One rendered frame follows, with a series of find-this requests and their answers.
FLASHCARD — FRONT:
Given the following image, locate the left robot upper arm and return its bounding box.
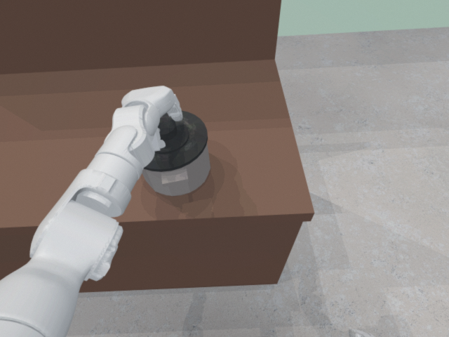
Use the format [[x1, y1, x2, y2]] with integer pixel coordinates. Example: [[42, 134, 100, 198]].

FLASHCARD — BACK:
[[0, 200, 123, 337]]

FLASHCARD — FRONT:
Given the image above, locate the knob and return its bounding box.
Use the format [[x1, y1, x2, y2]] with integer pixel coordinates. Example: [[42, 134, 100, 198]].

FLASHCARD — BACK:
[[158, 117, 177, 141]]

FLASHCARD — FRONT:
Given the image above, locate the left robot hand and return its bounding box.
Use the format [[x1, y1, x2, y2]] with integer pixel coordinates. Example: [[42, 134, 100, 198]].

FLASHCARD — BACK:
[[121, 86, 182, 151]]

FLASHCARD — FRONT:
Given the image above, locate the robot left forearm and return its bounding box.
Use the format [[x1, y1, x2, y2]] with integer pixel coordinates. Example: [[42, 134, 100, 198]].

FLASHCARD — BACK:
[[29, 98, 160, 258]]

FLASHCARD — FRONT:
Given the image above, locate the pot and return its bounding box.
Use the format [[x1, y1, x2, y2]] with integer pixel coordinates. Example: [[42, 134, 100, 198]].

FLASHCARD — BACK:
[[142, 144, 210, 196]]

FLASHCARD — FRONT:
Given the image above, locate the table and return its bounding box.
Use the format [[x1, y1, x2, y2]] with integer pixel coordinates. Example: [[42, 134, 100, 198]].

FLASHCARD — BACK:
[[0, 0, 314, 293]]

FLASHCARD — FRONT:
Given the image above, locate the lid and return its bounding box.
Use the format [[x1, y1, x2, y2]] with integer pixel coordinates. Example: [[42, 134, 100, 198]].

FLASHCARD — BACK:
[[144, 111, 208, 172]]

